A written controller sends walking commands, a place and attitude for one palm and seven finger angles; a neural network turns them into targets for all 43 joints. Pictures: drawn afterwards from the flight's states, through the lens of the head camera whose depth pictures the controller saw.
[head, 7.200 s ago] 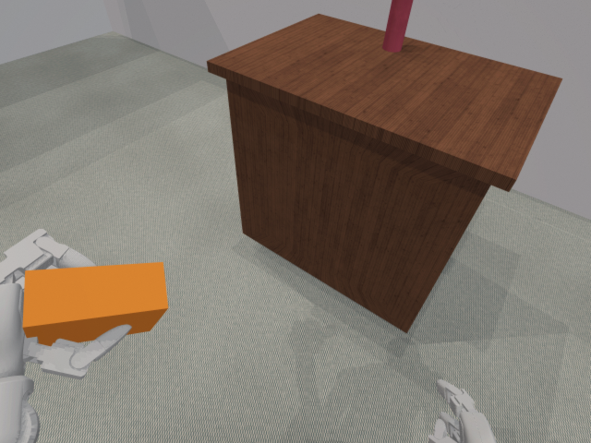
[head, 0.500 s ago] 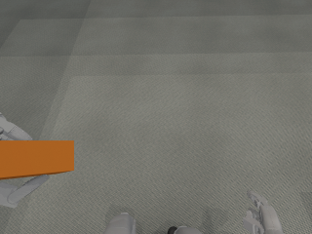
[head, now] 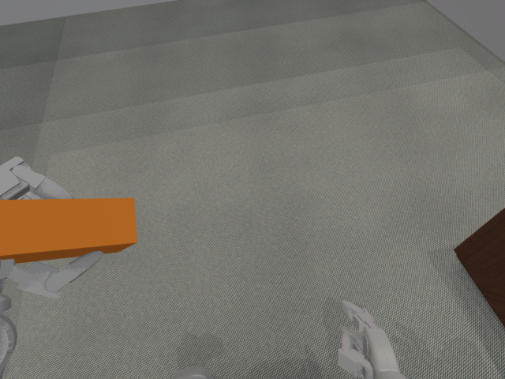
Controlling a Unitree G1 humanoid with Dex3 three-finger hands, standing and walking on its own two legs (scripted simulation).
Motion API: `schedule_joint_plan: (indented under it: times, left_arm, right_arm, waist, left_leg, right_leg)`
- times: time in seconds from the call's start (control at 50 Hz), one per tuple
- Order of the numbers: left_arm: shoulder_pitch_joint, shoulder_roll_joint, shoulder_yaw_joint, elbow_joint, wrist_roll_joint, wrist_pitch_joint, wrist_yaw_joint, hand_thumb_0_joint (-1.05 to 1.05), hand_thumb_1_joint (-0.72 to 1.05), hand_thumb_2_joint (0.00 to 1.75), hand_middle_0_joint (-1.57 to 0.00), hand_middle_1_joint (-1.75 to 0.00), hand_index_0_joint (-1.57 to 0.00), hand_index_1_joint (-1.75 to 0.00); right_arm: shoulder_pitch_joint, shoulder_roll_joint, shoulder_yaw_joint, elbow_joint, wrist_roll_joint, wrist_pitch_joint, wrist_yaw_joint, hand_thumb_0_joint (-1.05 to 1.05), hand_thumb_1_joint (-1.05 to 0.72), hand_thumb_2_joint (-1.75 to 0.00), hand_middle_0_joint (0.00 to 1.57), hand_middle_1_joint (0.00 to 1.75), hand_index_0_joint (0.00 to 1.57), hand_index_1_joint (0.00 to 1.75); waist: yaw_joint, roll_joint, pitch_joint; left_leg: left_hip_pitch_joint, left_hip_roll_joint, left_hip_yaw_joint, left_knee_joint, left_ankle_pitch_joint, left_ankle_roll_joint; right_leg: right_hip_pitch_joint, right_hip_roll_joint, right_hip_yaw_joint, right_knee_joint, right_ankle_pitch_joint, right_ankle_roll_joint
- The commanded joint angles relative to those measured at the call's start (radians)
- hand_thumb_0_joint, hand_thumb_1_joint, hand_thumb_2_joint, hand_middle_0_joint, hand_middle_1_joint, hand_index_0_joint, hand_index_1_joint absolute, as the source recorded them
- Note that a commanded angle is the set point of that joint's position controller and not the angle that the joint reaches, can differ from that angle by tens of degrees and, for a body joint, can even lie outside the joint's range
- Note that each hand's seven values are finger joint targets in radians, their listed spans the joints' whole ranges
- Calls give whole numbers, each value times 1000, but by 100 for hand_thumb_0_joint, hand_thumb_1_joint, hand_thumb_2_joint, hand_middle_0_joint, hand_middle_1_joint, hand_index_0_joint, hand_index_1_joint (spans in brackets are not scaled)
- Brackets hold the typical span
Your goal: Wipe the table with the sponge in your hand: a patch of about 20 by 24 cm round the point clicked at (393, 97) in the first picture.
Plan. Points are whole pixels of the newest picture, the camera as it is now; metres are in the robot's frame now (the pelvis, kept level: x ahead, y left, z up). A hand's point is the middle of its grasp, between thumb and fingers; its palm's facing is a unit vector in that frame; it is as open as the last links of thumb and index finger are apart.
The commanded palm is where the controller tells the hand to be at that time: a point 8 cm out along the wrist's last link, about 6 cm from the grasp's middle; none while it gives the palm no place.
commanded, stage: turn to face it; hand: left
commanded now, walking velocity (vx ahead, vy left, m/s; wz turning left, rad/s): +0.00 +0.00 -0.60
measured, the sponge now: (89, 230) +0.24 +0.21 +0.17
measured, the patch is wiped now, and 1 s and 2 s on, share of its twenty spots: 0.00 0.00 0.00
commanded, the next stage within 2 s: none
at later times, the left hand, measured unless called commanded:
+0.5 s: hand (155, 250) +0.22 +0.13 +0.18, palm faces +0.16 -0.89 -0.42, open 9.4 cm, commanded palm +0.18 +0.18 +0.19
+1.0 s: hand (306, 299) +0.19 -0.03 +0.16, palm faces -0.23 -0.83 -0.52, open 9.4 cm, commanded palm +0.15 +0.08 +0.19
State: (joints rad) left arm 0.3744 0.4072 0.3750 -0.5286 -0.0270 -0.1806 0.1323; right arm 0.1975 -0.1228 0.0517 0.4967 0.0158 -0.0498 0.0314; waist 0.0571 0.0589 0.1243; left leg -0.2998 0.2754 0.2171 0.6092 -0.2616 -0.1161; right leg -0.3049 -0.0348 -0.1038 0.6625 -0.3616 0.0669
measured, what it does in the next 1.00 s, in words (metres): walks backwards, turning right: right foot, then left foot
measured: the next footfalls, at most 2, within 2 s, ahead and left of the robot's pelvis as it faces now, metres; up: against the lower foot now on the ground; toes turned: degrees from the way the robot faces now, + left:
right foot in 0.02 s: +0.03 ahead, -0.12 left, +0.00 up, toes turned -7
left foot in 0.58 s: -0.01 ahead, +0.11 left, +0.00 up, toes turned -14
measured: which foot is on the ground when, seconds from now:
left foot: down 0.00-0.02, up 0.04-0.56, down 0.58-0.88, up 0.90-1.00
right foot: up 0.00-0.00, down 0.02-0.60, up 0.62-0.84, down 0.86-1.00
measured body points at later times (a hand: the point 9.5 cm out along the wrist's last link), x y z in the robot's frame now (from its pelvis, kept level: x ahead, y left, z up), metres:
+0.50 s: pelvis -0.05 -0.05 +0.01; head -0.02 -0.06 +0.46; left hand +0.20 +0.17 +0.21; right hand +0.07 -0.34 -0.07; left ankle -0.03 +0.11 -0.70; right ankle -0.01 -0.11 -0.72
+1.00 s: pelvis -0.14 -0.07 +0.00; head -0.07 -0.13 +0.44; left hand +0.20 +0.02 +0.19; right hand -0.13 -0.35 -0.12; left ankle -0.09 +0.09 -0.65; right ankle -0.14 -0.16 -0.72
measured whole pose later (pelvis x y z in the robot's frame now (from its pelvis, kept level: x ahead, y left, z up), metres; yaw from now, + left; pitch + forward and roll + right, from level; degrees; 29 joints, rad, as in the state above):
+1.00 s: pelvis -0.14 -0.07 +0.00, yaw -34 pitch +0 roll +1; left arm 0.42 0.40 0.37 -0.58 -0.04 -0.17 0.12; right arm 0.13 -0.22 0.00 0.55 0.02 0.02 0.01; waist -0.03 0.03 0.21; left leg -0.45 0.12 0.04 1.15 -0.53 -0.09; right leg -0.39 0.03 -0.05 0.65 -0.27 -0.07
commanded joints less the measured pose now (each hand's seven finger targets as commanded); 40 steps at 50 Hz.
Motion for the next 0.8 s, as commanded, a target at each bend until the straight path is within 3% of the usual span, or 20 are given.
schedule_joint_plan:
  times: [0.0,0.02,0.04,0.06,0.08,0.12,0.18,0.36,0.46,0.48,0.52,0.54,0.56,0.58,0.6,0.62,0.64,0.68,0.72,0.78]
  left_arm:
    - [21,219,159,-233,-4,-71,23,0,10,130,-120,-160,-120,-160]
    - [52,271,226,-238,-15,-77,35,0,10,130,-120,-160,-120,-160]
    - [73,246,211,-263,-32,-62,29,0,10,130,-120,-160,-120,-160]
    - [129,251,227,-315,-42,-63,27,0,10,130,-120,-160,-120,-160]
    - [196,264,274,-328,-51,-71,33,0,10,130,-120,-160,-120,-160]
    - [257,220,272,-313,-55,-82,38,0,10,130,-120,-160,-120,-160]
    - [245,203,267,-282,-56,-88,45,0,10,130,-120,-160,-120,-160]
    - [142,144,138,-189,-36,-50,35,0,10,130,-120,-160,-120,-160]
    - [40,162,107,-264,-21,-50,30,0,10,130,-120,-160,-120,-160]
    - [7,177,109,-298,-19,-53,30,0,10,130,-120,-160,-120,-160]
    - [0,168,108,-288,-15,-67,23,0,10,130,-120,-160,-120,-160]
    - [-7,170,117,-286,-15,-75,20,0,10,130,-120,-160,-120,-160]
    - [-9,166,126,-289,-13,-84,16,0,10,130,-120,-160,-120,-160]
    - [-24,187,131,-318,2,-86,13,0,10,130,-120,-160,-120,-160]
    - [2,197,160,-269,7,-86,15,0,10,130,-120,-160,-120,-160]
    - [23,171,149,-233,4,-80,7,0,10,130,-120,-160,-120,-160]
    - [25,135,117,-238,-1,-74,1,0,10,130,-120,-160,-120,-160]
    - [-73,85,47,-272,-2,-64,-6,0,10,130,-120,-160,-120,-160]
    - [-61,66,10,-223,-4,-53,0,0,10,130,-120,-160,-120,-160]
    - [-108,92,17,-175,9,-29,4,0,10,130,-120,-160,-120,-160]
  right_arm:
    - [-37,-155,-93,-133,9,-36,-23,0,-90,-90,20,30,20,30]
    - [-96,-155,-74,-138,1,-31,-31,0,-90,-90,20,30,20,30]
    - [-98,-162,-93,-123,19,-21,-31,0,-90,-90,20,30,20,30]
    - [-105,-160,-94,-138,19,-13,-30,0,-90,-90,20,30,20,30]
    - [-131,-144,-76,-122,13,4,-33,0,-90,-90,20,30,20,30]
    - [-142,-138,-79,-103,6,34,-34,0,-90,-90,20,30,20,30]
    - [-136,-159,-102,-89,1,58,-41,0,-90,-90,20,30,20,30]
    - [-115,-211,-114,-110,4,73,-46,0,-90,-90,20,30,20,30]
    - [-114,-204,-102,-126,-5,80,-44,0,-90,-90,20,30,20,30]
    - [-111,-205,-100,-125,-5,81,-41,0,-90,-90,20,30,20,30]
    - [-84,-192,-94,-116,-12,77,-42,0,-90,-90,20,30,20,30]
    - [-82,-200,-96,-118,-17,72,-44,0,-90,-90,20,30,20,30]
    - [-100,-210,-99,-127,-24,67,-47,0,-90,-90,20,30,20,30]
    - [-94,-205,-107,-145,-13,60,-49,0,-90,-90,20,30,20,30]
    - [-88,-176,-105,-139,-8,49,-50,0,-90,-90,20,30,20,30]
    - [-93,-175,-102,-128,-14,45,-43,0,-90,-90,20,30,20,30]
    - [-84,-183,-105,-129,-8,43,-35,0,-90,-90,20,30,20,30]
    - [-77,-193,-102,-121,7,26,-23,0,-90,-90,20,30,20,30]
    - [-37,-210,-102,-117,11,5,-23,0,-90,-90,20,30,20,30]
    - [-32,-226,-107,-113,8,-12,-32,0,-90,-90,20,30,20,30]
  waist:
    - [-31,-269,-277]
    - [-12,-333,-297]
    - [-25,-325,-346]
    - [-33,-291,-324]
    - [-21,-191,-360]
    - [-32,-137,-352]
    - [-52,-126,-332]
    - [-26,-181,-258]
    - [-12,-148,-233]
    - [-18,-113,-239]
    - [-29,-55,-261]
    - [-33,5,-245]
    - [-27,151,-220]
    - [-20,245,-234]
    - [-8,213,-240]
    - [-9,212,-215]
    - [-19,213,-171]
    - [-28,189,-115]
    - [-50,178,-111]
    - [-52,146,-113]
  left_leg:
    - [-198,-117,-28,358,-286,39]
    - [-351,-177,-116,557,-426,21]
    - [-348,-150,-224,650,-343,24]
    - [-389,-144,-248,692,-296,20]
    - [-418,-147,-243,690,-269,16]
    - [-407,-162,-225,653,-198,5]
    - [-325,-171,-214,527,-147,4]
    - [-140,-222,-202,226,-177,43]
    - [-16,-241,-207,52,-199,69]
    - [34,-231,-209,-15,-173,71]
    - [199,-206,-190,-195,-102,94]
    - [279,-122,-251,-269,-95,129]
    - [326,31,-371,-307,0,186]
    - [297,156,-418,-313,208,236]
    - [215,186,-347,-299,286,264]
    - [113,185,-302,-297,251,271]
    - [102,164,-232,-269,296,267]
    - [109,122,-94,-242,350,206]
    - [121,105,-92,-209,416,173]
    - [111,91,-60,-131,376,137]
  right_leg:
    - [355,-221,338,-247,795,-152]
    - [379,-319,451,-205,1125,-222]
    - [372,-308,435,-189,1068,-214]
    - [398,-293,443,-175,1019,-232]
    - [462,-274,416,-148,998,-243]
    - [436,-238,350,-178,925,-229]
    - [367,-220,342,-213,844,-229]
    - [166,-182,505,-321,463,-241]
    - [47,-163,597,-373,263,-220]
    - [24,-160,593,-362,231,-209]
    - [-69,-97,547,-314,174,-153]
    - [-172,-28,490,-231,117,-118]
    - [-288,68,368,-61,7,-76]
    - [-300,101,233,213,-110,-49]
    - [-269,82,165,421,-115,-30]
    - [-242,58,152,508,-115,-21]
    - [-253,32,142,478,-109,-16]
    - [-225,4,77,324,-81,-7]
    - [-140,29,23,173,-62,-2]
    - [-22,54,-39,10,20,-1]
